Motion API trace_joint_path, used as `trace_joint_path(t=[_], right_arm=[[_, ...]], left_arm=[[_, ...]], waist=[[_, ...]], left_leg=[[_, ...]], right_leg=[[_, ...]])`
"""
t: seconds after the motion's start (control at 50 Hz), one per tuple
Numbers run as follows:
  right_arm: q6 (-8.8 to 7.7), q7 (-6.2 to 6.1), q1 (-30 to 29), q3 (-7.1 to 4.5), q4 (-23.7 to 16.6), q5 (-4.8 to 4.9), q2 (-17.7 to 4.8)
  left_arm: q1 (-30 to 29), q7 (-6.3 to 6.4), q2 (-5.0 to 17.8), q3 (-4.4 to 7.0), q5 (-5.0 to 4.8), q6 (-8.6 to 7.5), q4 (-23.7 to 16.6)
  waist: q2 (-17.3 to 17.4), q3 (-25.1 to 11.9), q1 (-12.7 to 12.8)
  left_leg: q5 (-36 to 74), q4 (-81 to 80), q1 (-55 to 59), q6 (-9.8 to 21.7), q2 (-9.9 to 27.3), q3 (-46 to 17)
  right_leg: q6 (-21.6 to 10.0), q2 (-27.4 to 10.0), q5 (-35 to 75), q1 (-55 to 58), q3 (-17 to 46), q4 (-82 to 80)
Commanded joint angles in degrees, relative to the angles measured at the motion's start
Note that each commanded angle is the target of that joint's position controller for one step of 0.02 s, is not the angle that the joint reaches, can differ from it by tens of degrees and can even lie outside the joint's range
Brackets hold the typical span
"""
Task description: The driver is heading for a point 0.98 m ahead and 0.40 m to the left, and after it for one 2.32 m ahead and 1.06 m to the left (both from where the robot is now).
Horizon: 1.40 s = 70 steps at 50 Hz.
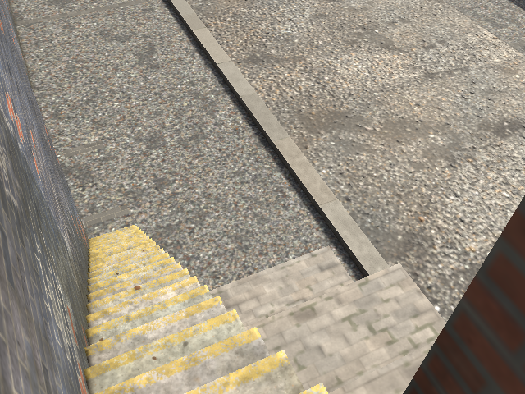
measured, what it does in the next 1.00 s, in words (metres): walks ahead: left foot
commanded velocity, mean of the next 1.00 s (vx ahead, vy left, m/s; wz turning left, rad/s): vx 0.25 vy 0.00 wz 0.15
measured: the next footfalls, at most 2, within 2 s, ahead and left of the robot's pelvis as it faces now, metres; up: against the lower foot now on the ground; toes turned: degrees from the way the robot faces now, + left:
left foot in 0.90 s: +0.17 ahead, +0.15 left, +0.00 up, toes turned +7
right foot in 1.30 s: +0.47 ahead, -0.02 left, -0.21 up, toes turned +17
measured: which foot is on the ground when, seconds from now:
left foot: down 0.00-0.56, up 0.58-0.88, down 0.90-1.00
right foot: down 0.00-0.90, up 0.92-1.00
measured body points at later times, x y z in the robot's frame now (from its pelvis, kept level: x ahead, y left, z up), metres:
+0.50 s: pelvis +0.03 +0.03 +0.01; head +0.03 +0.02 +0.46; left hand -0.02 +0.27 -0.14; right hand +0.02 -0.22 -0.14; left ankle +0.00 +0.12 -0.73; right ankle +0.04 -0.07 -0.72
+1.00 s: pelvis +0.20 +0.05 -0.05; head +0.20 +0.05 +0.40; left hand +0.20 +0.28 -0.20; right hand +0.21 -0.18 -0.20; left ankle +0.13 +0.14 -0.73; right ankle +0.10 -0.09 -0.61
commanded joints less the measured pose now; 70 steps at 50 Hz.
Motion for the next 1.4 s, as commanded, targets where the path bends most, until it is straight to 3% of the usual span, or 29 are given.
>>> trace_joint_path(t=[0.02, 0.3, 0.52, 0.6, 0.64, 0.72, 0.74, 0.8, 0.82, 0.84, 0.86, 0.92, 0.94, 0.96, 0.98, 1.0, 1.02, 1.06, 1.1, 1.12, 1.16, 1.18, 1.2, 1.24, 1.26, 1.28, 1.32, 1.34, 1.4], right_arm=[[-2.58, -0.02, 2.3, -0.21, 0.6, 1.15, -4.2], [-4.15, -2.95, 8.5, -1.18, 7.0, 0.97, -3.3], [-2.30, -0.61, 10.2, -4.49, 8.4, 3.81, -8.3], [-3.21, -0.52, 3.2, -3.05, 5.4, 3.47, -2.9], [-3.49, 0.64, 7.8, -4.40, 7.5, 2.26, -6.1], [-1.09, 1.28, 8.8, -4.21, 5.8, 3.59, -4.2], [-7.40, 2.90, -5.4, 0.99, -2.7, -6.73, 7.2], [-10.60, 4.57, 17.3, 0.60, 4.7, -2.78, -0.2], [-10.66, 6.06, 18.0, 0.24, 3.2, -3.26, -3.5], [-4.52, 3.42, 22.2, -2.57, 4.6, 9.52, -5.8], [-2.43, 2.59, 20.9, -2.66, 4.1, 9.91, -6.0], [-1.69, 1.81, 32.9, -4.27, 3.0, 3.23, -7.1], [-7.53, 3.79, 49.5, -2.11, 9.5, -9.52, -2.3], [-12.00, 3.90, 48.7, -0.64, 10.1, -10.50, -4.0], [-13.03, 4.52, 40.1, 0.68, 10.8, -7.70, -1.8], [-13.46, 5.30, 31.2, 0.69, 8.3, -3.77, -3.3], [-13.24, 5.46, 24.9, 1.54, 4.5, -3.01, -2.1], [-10.58, 4.14, 15.7, 5.31, 4.0, -5.56, 5.6], [-10.30, 2.10, 13.5, 4.99, 2.1, -7.65, -0.8], [-11.54, 2.24, 10.2, 4.40, -1.1, -5.86, -4.4], [-12.27, -0.37, 30.4, 5.67, 3.8, -3.41, 0.4], [-11.97, -0.32, 41.2, 5.53, 9.1, -4.46, 2.5], [-12.35, -1.25, 42.3, 4.61, 7.6, -0.80, 3.8], [-12.09, 0.46, 37.9, 1.07, 6.7, 0.27, -7.9], [-12.15, 1.62, 45.0, 3.59, 10.4, -0.64, 2.8], [-10.01, 4.97, 46.0, 4.16, 12.1, -3.03, 0.3], [-8.13, 10.16, 35.1, 2.32, 8.8, -3.41, -5.0], [-9.51, 11.50, 42.2, 2.65, 8.8, -1.82, -0.9], [-8.41, 9.49, 30.6, 4.20, 0.5, -2.94, 1.8]], left_arm=[[0.7, 1.40, 4.9, 1.29, 0.51, -0.33, -1.7], [9.6, 2.22, 4.3, 1.64, 1.22, -1.27, 11.4], [13.4, -0.11, 1.3, 0.73, -2.69, -4.60, 13.8], [27.5, 0.62, 8.2, 2.52, -3.97, -5.69, 16.2], [27.3, 0.47, 7.2, 2.87, -0.69, -5.91, 14.2], [21.9, 0.21, 6.8, 2.95, -1.46, -4.91, 11.5], [7.1, -2.75, -2.7, -1.32, 9.98, -7.84, 7.8], [12.0, -3.23, 3.9, -1.05, 13.04, -10.64, 10.9], [11.3, -3.37, 5.1, -1.49, 11.21, -10.91, 10.0], [15.2, -4.67, 12.0, 2.03, -5.97, -6.11, 10.8], [14.4, -4.86, 9.3, 0.37, -6.21, -3.76, 10.3], [0.9, -3.46, 10.0, -0.13, -3.42, -0.15, 7.4], [-8.4, -3.80, 11.2, 0.53, 13.07, -7.43, 3.1], [-5.4, -6.61, 2.1, -0.04, 12.69, -10.36, -0.1], [-9.0, -6.96, 4.3, 0.84, 7.89, -11.60, -1.8], [-7.1, -6.40, 3.7, -0.07, 5.77, -11.99, -1.4], [-4.3, -5.66, 5.3, -0.23, 4.04, -11.80, -1.7], [-9.1, -2.96, 1.5, -2.85, 6.03, -8.74, -3.2], [5.0, -2.42, 0.4, -4.32, 5.79, -8.31, -1.9], [9.2, -2.67, 1.1, -3.73, 7.38, -8.32, -2.9], [-3.0, -3.38, 3.6, -3.93, 9.01, -9.39, -6.4], [-11.5, -3.44, 3.5, -4.13, 7.58, -9.53, -9.3], [-13.7, -5.01, 3.2, -5.55, 4.83, -8.61, -6.9], [-22.3, -5.79, 8.9, -1.99, 2.51, -9.01, -12.5], [-16.7, -7.05, 3.7, -3.95, 3.99, -8.29, -7.7], [-8.1, -7.72, 1.3, -3.93, 4.47, -8.16, -4.0], [22.6, -6.43, 11.4, -0.10, 9.23, -6.63, 7.8], [27.8, -7.97, 12.9, 0.03, 9.06, -6.22, 8.5], [14.2, -7.18, 13.9, 1.43, 9.24, -6.94, 6.3]], waist=[[5.3, 3.7, 1.1], [0.9, 3.1, 1.2], [3.1, 7.0, 0.0], [-15.3, 5.9, 6.8], [-1.3, 5.5, 4.6], [-4.8, 6.5, 2.0], [-4.4, 8.9, 0.8], [0.6, 1.7, -3.9], [1.1, -0.3, -4.1], [-2.5, -1.4, -3.0], [-4.2, 0.7, -1.9], [-12.9, 2.5, -10.7], [25.6, 3.6, -19.5], [27.7, -1.1, -11.1], [1.9, 2.1, -7.5], [-1.6, 0.0, -3.2], [2.1, -0.2, -3.1], [-4.3, 1.3, -0.3], [2.4, -3.0, 7.3], [1.2, -2.8, 10.8], [2.1, -2.1, -4.4], [2.0, -0.1, -10.5], [-3.4, 4.7, -17.2], [3.0, 3.1, -14.5], [1.6, 4.4, -17.9], [6.5, 5.1, -11.9], [-0.4, -0.2, 3.5], [-14.6, -17.5, 1.9], [-3.3, -11.7, -0.6]], left_leg=[[-2.0, -13.4, -4.6, 2.7, 4.6, -5.4], [-7.3, -21.9, -2.2, 4.3, 5.4, -6.0], [-19.0, -19.7, -2.2, 13.9, 10.2, -11.1], [-10.8, 13.1, -27.7, 7.7, -4.3, 7.8], [-9.5, 18.5, -25.9, 8.4, -1.8, -1.7], [-1.3, 17.9, -15.5, 6.5, 1.1, 2.1], [-1.7, 26.5, -25.4, 4.9, 5.2, -1.5], [10.5, 40.0, -17.4, 2.5, 4.8, 0.7], [7.3, 45.1, -14.7, 1.6, 4.0, 3.6], [13.2, 31.8, -9.8, 4.8, 1.4, 9.1], [15.8, 31.4, -0.8, 5.3, -1.0, 11.7], [10.5, 19.6, 15.2, 7.6, -3.3, 12.5], [21.0, 9.9, 20.3, 13.1, -5.2, 2.8], [27.1, 1.5, 23.8, 19.4, 2.8, -24.8], [24.1, 2.1, 15.5, 19.0, 9.1, -25.7], [28.7, 7.2, 11.2, 18.4, 10.3, -21.4], [19.9, 9.3, 5.2, 22.6, 12.8, -31.8], [13.3, 8.4, -8.7, 19.8, 10.4, -31.0], [4.5, 14.2, -42.3, 15.1, -2.3, -16.7], [4.8, 15.1, -54.5, 14.4, -3.1, -13.3], [-17.5, 31.1, -30.3, 11.7, -3.7, -12.4], [-9.1, 38.2, -16.9, 12.3, -2.9, -16.3], [-21.5, 35.2, -19.5, 8.1, -10.0, -4.2], [-8.4, 35.4, -12.2, 9.1, -7.9, -7.6], [-16.2, 33.8, -13.8, 9.9, -10.8, -11.8], [-18.8, 37.5, -26.0, 12.1, -10.3, -16.3], [-11.1, 61.6, -30.4, 8.6, -9.2, -17.4], [-23.7, 82.9, -49.8, 7.5, -10.9, -13.9], [-13.1, 93.7, -59.6, 7.2, -3.3, -6.0]], right_leg=[[2.1, -7.9, -7.9, 2.1, 13.1, -13.8], [2.4, -8.3, -2.4, 9.6, 9.3, -11.9], [-1.3, -5.1, -5.8, 1.1, -1.5, 0.6], [-6.6, -22.0, -27.4, 21.9, 26.0, -18.5], [-9.0, -23.4, -11.6, 19.2, 25.8, -16.1], [-4.4, -19.1, 1.7, 9.4, 9.3, -17.9], [-11.5, -23.6, 10.2, 5.1, 11.8, -17.7], [-11.9, -20.1, 33.6, -0.2, -0.4, -6.0], [-11.8, -19.9, 33.0, -5.0, -3.3, -2.7], [-6.5, -15.0, 30.7, 1.3, -9.6, -1.1], [-3.6, -13.3, 34.1, -5.6, -11.7, 1.0], [0.6, -14.0, 48.0, -11.0, -13.3, 26.8], [-4.2, -3.9, -3.0, -29.4, -5.8, 72.2], [-5.4, 4.5, -18.8, -44.7, 6.5, 77.6], [-5.5, 1.2, -12.2, -43.0, 12.6, 70.8], [-4.2, -1.3, -8.1, -45.0, 11.2, 69.3], [-1.0, -4.2, -4.6, -51.1, 14.6, 68.5], [4.2, -12.3, 1.4, -51.4, 14.3, 50.9], [7.6, -8.9, 17.9, -13.3, 2.3, 49.7], [9.5, -7.5, 15.6, 0.4, -3.1, 51.6], [9.8, -10.3, 21.6, -21.4, 3.9, 34.7], [8.2, -9.3, 14.4, -32.9, 5.0, 27.2], [8.5, -8.3, 37.4, -20.9, -0.4, -9.3], [10.1, -3.3, 13.9, -18.6, -4.0, -2.6], [7.6, -3.7, 20.6, -7.7, -1.5, -17.6], [6.4, -4.3, 29.3, 13.4, -2.3, -15.6], [0.8, -14.7, 47.3, 36.1, 3.2, -15.2], [-12.2, -24.4, 65.1, 62.8, 8.4, 11.3], [-12.2, -28.4, 54.5, 36.4, 8.3, 10.0]])
Velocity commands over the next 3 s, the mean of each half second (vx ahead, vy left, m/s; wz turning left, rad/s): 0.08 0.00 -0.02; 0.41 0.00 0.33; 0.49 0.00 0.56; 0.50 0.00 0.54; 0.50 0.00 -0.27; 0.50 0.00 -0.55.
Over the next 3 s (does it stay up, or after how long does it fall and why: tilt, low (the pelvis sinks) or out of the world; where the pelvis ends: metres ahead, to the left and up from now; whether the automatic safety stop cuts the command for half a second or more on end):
stays up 0.96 0.37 -0.84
